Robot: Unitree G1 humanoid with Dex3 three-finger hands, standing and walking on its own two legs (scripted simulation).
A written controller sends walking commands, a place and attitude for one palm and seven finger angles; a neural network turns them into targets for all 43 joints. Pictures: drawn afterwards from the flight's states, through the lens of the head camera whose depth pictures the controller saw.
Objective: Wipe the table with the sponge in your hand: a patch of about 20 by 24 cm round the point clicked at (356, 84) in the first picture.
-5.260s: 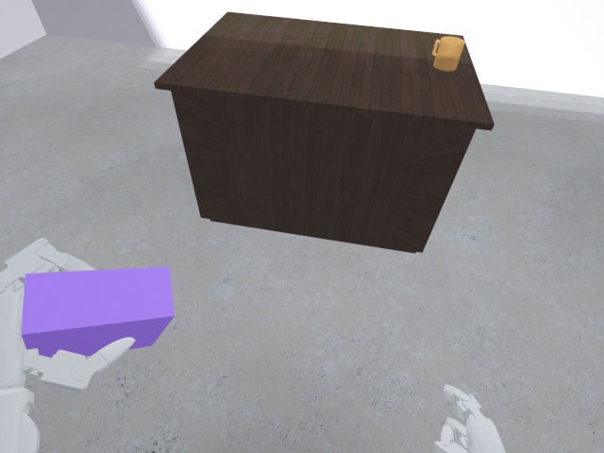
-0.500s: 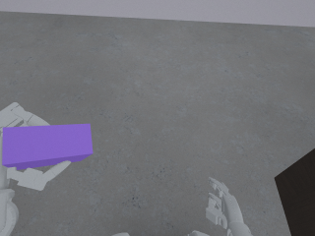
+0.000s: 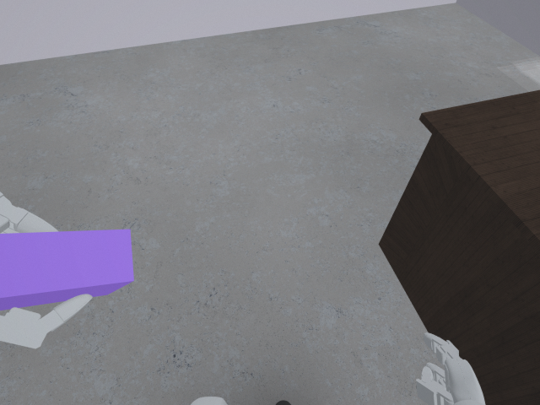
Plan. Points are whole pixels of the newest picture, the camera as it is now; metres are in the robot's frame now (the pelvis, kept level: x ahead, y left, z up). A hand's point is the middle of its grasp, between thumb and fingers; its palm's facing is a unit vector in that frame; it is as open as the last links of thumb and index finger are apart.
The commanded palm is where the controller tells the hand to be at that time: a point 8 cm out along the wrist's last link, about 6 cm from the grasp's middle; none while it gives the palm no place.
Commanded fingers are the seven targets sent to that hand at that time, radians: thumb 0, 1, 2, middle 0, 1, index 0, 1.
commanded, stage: turn to face it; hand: left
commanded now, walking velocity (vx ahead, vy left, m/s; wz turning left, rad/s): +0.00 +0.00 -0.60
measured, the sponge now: (77, 269) +0.23 +0.21 +0.17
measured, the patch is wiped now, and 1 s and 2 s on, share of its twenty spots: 0.00 0.00 0.00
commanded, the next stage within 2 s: none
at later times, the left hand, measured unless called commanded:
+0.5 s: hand (153, 315) +0.18 +0.12 +0.17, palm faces +0.14 -0.86 -0.49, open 9.6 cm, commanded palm +0.13 +0.18 +0.18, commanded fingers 0.00 0.10 1.30 -1.20 -1.60 -1.20 -1.60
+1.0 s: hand out of the picture +0.11 +0.04 +0.16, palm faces -0.09 -0.91 -0.40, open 9.6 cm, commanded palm +0.09 +0.09 +0.18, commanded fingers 0.00 0.10 1.30 -1.20 -1.60 -1.20 -1.60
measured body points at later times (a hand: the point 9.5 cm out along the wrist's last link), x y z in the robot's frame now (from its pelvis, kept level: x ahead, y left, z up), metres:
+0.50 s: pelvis -0.11 -0.04 -0.01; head -0.07 -0.07 +0.43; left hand +0.17 +0.16 +0.19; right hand -0.01 -0.27 -0.12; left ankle -0.05 +0.14 -0.73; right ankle -0.14 -0.15 -0.74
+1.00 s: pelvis -0.20 -0.05 -0.01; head -0.19 -0.05 +0.44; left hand +0.11 +0.09 +0.19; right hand -0.18 -0.34 -0.08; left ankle -0.09 +0.06 -0.73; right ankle -0.21 -0.14 -0.68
